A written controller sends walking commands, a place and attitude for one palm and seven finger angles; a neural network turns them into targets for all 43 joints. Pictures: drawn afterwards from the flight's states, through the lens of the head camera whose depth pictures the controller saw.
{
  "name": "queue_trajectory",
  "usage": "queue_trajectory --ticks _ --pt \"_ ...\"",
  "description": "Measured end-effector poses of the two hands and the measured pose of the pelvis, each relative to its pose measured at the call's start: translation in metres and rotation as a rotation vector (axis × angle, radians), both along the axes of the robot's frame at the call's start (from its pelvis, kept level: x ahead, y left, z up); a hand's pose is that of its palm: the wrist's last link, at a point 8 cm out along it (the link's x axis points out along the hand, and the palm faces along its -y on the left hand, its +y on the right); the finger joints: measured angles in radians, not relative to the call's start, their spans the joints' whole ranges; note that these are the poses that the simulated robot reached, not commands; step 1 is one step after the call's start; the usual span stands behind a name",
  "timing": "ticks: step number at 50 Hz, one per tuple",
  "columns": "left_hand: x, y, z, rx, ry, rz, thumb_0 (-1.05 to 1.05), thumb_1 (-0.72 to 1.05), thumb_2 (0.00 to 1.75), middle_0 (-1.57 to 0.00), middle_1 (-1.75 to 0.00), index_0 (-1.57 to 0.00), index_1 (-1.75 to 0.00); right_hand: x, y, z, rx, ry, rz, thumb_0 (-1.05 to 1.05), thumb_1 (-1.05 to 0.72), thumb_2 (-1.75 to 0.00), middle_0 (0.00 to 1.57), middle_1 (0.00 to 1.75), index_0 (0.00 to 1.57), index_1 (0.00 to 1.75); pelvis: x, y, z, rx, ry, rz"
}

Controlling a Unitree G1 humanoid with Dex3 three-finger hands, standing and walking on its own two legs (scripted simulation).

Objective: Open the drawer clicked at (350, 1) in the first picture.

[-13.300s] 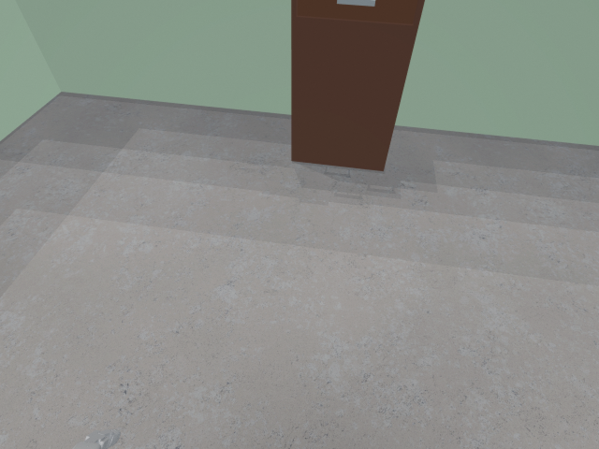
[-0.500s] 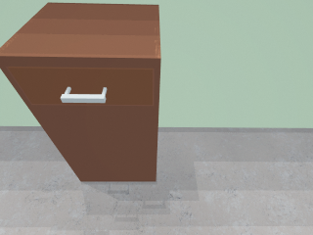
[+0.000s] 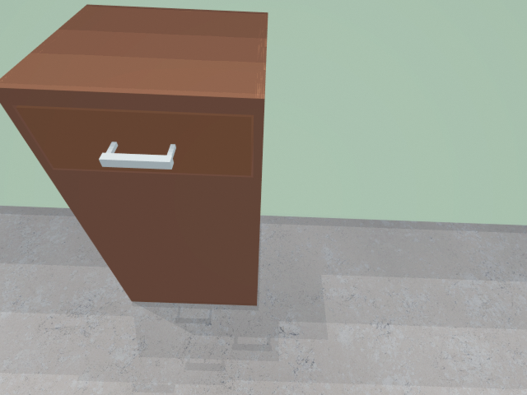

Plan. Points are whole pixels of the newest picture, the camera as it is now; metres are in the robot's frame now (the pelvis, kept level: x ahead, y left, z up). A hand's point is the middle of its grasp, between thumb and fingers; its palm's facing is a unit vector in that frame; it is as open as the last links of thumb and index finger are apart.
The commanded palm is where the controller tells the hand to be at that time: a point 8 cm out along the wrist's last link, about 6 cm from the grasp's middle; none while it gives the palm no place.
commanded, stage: come to a stop and stand still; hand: left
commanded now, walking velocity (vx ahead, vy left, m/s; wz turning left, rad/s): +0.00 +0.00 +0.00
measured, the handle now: (140, 154) +0.54 +0.29 +0.04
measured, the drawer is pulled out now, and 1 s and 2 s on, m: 0.00 0.00 0.00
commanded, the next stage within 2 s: look again from close up in 0.02 s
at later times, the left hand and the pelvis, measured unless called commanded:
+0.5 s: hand out of the picture +0.04 +0.21 -0.17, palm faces +0.00 -0.97 -0.24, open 7.4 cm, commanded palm none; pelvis +0.01 +0.03 +0.00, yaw -1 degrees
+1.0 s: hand (124, 323) +0.22 +0.23 -0.03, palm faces -0.01 -0.35 -0.94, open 7.8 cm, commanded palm +0.15 +0.25 -0.02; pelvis +0.00 +0.02 -0.02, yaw -3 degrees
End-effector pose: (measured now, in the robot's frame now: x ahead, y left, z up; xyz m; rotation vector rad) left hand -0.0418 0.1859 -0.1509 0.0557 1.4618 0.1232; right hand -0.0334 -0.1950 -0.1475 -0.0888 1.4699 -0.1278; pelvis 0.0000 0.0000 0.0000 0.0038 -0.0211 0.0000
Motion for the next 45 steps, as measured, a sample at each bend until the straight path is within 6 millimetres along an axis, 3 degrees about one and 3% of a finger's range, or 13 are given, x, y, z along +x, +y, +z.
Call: queue_trajectory --ticks 7,11,19,25,30,38,40,45 --pt "0.008 0.002 -0.001 0.015 -0.018 -0.007 0.0 0.91 0.89 -0.2 -0.29 -0.2 -0.3 -0.008 0.003 -0.001 0.011 0.018 -0.014 0.0 -0.91 -0.9 0.19 0.29 0.2 0.3 0.001 -0.001 -0.001 -0.006 0.006 -0.004" --pt "0.015 0.015 -0.002 0.036 -0.034 -0.041 0.0 0.91 0.89 -0.2 -0.29 -0.2 -0.3 -0.001 0.003 -0.009 0.004 -0.021 -0.034 0.0 -0.91 -0.9 0.19 0.29 0.2 0.3 -0.001 0.008 -0.007 -0.032 0.016 -0.01" --pt "0.056 0.058 0.006 0.113 -0.113 -0.072 0.01 0.92 0.89 -0.2 -0.29 -0.2 -0.3 0.014 0.02 -0.013 0.02 -0.095 -0.028 0.0 -0.91 -0.9 0.19 0.29 0.2 0.3 0.007 0.023 -0.007 -0.004 0.006 -0.018" --pt "0.079 0.07 0.013 0.134 -0.158 -0.079 0.01 0.92 0.89 -0.2 -0.29 -0.19 -0.3 0.022 0.028 -0.014 0.032 -0.09 -0.007 0.0 -0.91 -0.9 0.19 0.29 0.2 0.3 0.013 0.03 -0.005 0.006 0.002 -0.024" --pt "0.084 0.072 0.013 0.133 -0.146 -0.082 0.01 0.93 0.89 -0.2 -0.29 -0.19 -0.3 0.028 0.026 -0.013 0.021 -0.083 -0.003 0.0 -0.91 -0.9 0.19 0.29 0.2 0.3 0.017 0.032 -0.004 0.009 -0.002 -0.03" --pt "0.075 0.067 0.008 0.115 -0.096 -0.084 0.01 0.93 0.89 -0.2 -0.29 -0.2 -0.3 0.036 0.014 -0.009 -0.014 -0.074 -0.005 0.0 -0.91 -0.9 0.19 0.29 0.2 0.3 0.022 0.032 -0.004 0.004 -0.002 -0.034" --pt "0.098 0.071 0.022 0.171 -0.208 -0.206 0.02 0.93 0.89 -0.21 -0.3 -0.2 -0.3 0.048 0.007 -0.002 -0.046 -0.161 0.001 0.0 -0.91 -0.9 0.2 0.29 0.2 0.3 0.021 0.03 -0.005 0.009 0.005 -0.045" --pt "0.193 0.075 0.109 0.536 -0.697 -0.505 0.03 0.89 0.87 -0.21 -0.32 -0.2 -0.33 0.112 -0.022 0.015 -0.127 -0.506 0.048 0.01 -0.92 -0.9 0.2 0.29 0.2 0.3 0.013 0.029 -0.012 0.025 0.042 -0.023"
